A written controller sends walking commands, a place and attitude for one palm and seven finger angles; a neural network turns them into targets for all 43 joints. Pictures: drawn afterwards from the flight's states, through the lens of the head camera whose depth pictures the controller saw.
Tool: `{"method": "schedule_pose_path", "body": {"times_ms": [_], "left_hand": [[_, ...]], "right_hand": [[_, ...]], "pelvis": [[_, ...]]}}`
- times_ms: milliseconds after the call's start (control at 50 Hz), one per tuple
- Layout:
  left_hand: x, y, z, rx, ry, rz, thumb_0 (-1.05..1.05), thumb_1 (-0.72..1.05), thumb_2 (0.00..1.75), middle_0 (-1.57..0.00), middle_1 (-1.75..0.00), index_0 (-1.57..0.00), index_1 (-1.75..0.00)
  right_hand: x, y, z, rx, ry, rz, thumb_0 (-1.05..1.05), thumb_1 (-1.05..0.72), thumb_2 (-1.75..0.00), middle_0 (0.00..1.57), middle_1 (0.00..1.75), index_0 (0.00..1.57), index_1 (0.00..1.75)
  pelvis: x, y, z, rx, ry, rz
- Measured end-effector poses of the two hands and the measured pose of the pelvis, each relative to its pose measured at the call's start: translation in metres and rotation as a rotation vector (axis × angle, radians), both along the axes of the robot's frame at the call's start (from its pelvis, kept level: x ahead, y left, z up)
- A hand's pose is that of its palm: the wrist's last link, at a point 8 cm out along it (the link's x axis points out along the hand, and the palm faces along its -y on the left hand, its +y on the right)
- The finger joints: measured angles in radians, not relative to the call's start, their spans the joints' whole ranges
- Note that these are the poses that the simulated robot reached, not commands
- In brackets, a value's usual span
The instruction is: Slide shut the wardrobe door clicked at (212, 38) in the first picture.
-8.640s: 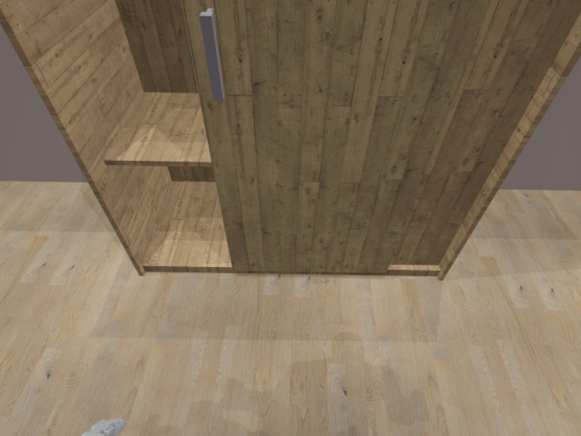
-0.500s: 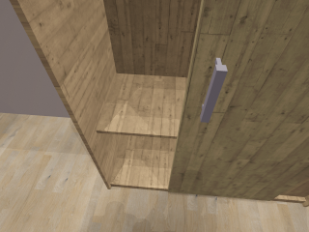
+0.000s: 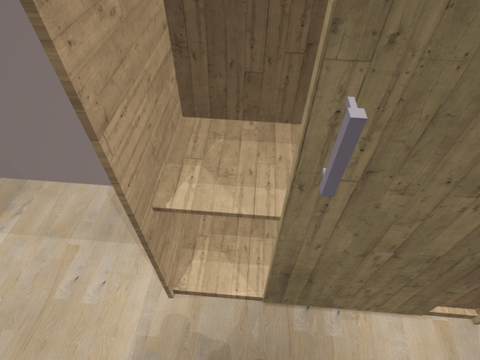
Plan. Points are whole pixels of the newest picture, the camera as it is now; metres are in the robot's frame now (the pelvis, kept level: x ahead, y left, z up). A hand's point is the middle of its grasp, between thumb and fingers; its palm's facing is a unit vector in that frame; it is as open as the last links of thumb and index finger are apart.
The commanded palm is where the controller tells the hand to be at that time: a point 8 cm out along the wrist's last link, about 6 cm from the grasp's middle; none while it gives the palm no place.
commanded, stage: look again from close up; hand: right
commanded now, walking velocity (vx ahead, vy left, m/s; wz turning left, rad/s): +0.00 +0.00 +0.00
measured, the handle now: (338, 150) +0.42 -0.13 +0.14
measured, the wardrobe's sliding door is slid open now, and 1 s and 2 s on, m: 0.37 0.37 0.37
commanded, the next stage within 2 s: raise the hand with hooked fingers in 0.92 s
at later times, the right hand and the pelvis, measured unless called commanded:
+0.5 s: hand out of the picture -0.03 -0.13 -0.18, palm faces +0.05 +0.99 -0.16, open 7.4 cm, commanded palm none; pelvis +0.01 +0.02 +0.00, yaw +0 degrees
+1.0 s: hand out of the picture -0.04 -0.11 -0.18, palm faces +0.06 +0.98 -0.17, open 7.4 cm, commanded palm none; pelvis +0.01 +0.04 +0.00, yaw -1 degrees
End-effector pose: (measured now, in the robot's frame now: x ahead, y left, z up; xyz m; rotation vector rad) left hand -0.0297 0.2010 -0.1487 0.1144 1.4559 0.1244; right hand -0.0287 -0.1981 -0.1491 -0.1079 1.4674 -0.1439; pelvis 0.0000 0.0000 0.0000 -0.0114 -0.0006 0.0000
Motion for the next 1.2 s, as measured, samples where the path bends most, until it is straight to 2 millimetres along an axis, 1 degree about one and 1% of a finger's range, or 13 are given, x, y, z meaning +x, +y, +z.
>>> {"method": "schedule_pose_path", "body": {"times_ms": [480, 1040, 1060, 1080, 1100, 1140, 1160, 1180, 1200], "left_hand": [[0.010, 0.016, -0.001, -0.001, 0.002, -0.010, 0.00, 0.91, 0.90, -0.19, -0.30, -0.20, -0.30], [0.011, 0.035, -0.003, -0.012, 0.013, -0.017, 0.00, 0.91, 0.90, -0.19, -0.30, -0.20, -0.30], [0.012, 0.039, -0.001, -0.004, -0.011, -0.018, 0.01, 0.92, 0.90, -0.20, -0.30, -0.20, -0.30], [0.016, 0.046, 0.001, 0.015, -0.066, -0.021, 0.02, 0.93, 0.90, -0.20, -0.30, -0.20, -0.30], [0.022, 0.054, 0.003, 0.033, -0.135, -0.029, 0.03, 0.93, 0.90, -0.20, -0.30, -0.20, -0.30], [0.037, 0.070, 0.005, 0.056, -0.263, -0.031, 0.03, 0.93, 0.90, -0.20, -0.30, -0.20, -0.30], [0.046, 0.077, 0.006, 0.066, -0.321, -0.040, 0.03, 0.93, 0.90, -0.20, -0.30, -0.20, -0.30], [0.057, 0.084, 0.007, 0.079, -0.379, -0.053, 0.03, 0.93, 0.90, -0.20, -0.30, -0.20, -0.30], [0.069, 0.091, 0.008, 0.093, -0.440, -0.072, 0.03, 0.93, 0.90, -0.20, -0.30, -0.20, -0.30]], "right_hand": [[-0.005, 0.022, 0.001, 0.002, 0.014, -0.024, 0.00, -0.91, -0.90, 0.20, 0.30, 0.20, 0.30], [-0.012, 0.043, 0.003, -0.010, 0.019, -0.030, 0.00, -0.91, -0.90, 0.20, 0.30, 0.20, 0.30], [-0.002, 0.042, 0.007, -0.006, -0.033, -0.058, 0.00, -0.91, -0.90, 0.20, 0.30, 0.20, 0.30], [0.009, 0.033, 0.015, -0.042, -0.080, -0.039, 0.03, -0.94, -0.90, 0.21, 0.30, 0.20, 0.30], [0.022, 0.019, 0.027, -0.095, -0.162, -0.033, 0.07, -0.97, -0.90, 0.21, 0.31, 0.20, 0.31], [0.055, -0.006, 0.056, -0.184, -0.365, -0.029, 0.10, -0.99, -0.89, 0.21, 0.31, 0.21, 0.32], [0.075, -0.014, 0.074, -0.212, -0.474, -0.023, 0.10, -0.98, -0.89, 0.21, 0.32, 0.21, 0.32], [0.097, -0.017, 0.093, -0.228, -0.596, -0.009, 0.10, -0.97, -0.88, 0.21, 0.33, 0.20, 0.33], [0.119, -0.016, 0.113, -0.235, -0.727, 0.013, 0.10, -0.95, -0.88, 0.21, 0.34, 0.20, 0.34]], "pelvis": [[0.009, 0.017, 0.000, -0.006, -0.001, -0.007], [0.009, 0.038, 0.000, -0.008, 0.003, -0.011], [0.007, 0.038, -0.001, -0.006, 0.009, -0.010], [0.005, 0.039, -0.002, -0.008, 0.007, -0.003], [0.002, 0.040, -0.004, -0.013, 0.007, 0.000], [-0.003, 0.040, -0.006, -0.021, 0.015, -0.018], [-0.007, 0.040, -0.007, -0.020, 0.019, -0.030], [-0.010, 0.040, -0.008, -0.018, 0.022, -0.038], [-0.014, 0.040, -0.010, -0.015, 0.027, -0.044]]}}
